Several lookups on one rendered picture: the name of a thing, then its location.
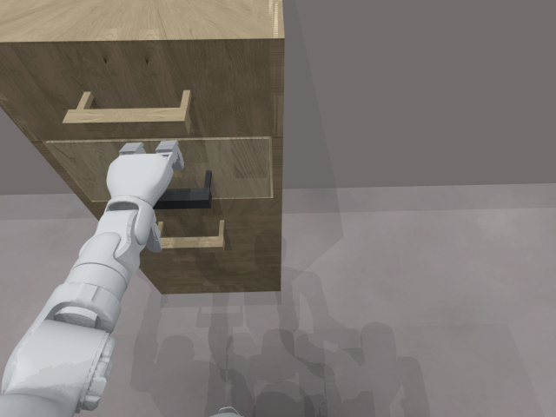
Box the robot left forearm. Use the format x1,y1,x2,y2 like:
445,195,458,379
2,195,154,394

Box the drawer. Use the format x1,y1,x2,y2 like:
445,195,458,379
46,136,271,201

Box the robot left hand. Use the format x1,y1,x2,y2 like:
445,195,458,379
107,140,184,252

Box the cabinet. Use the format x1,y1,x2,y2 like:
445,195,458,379
0,0,285,295

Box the left robot upper arm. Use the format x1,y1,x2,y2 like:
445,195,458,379
0,319,116,417

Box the handle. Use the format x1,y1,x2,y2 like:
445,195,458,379
153,170,212,209
153,236,225,254
62,108,191,138

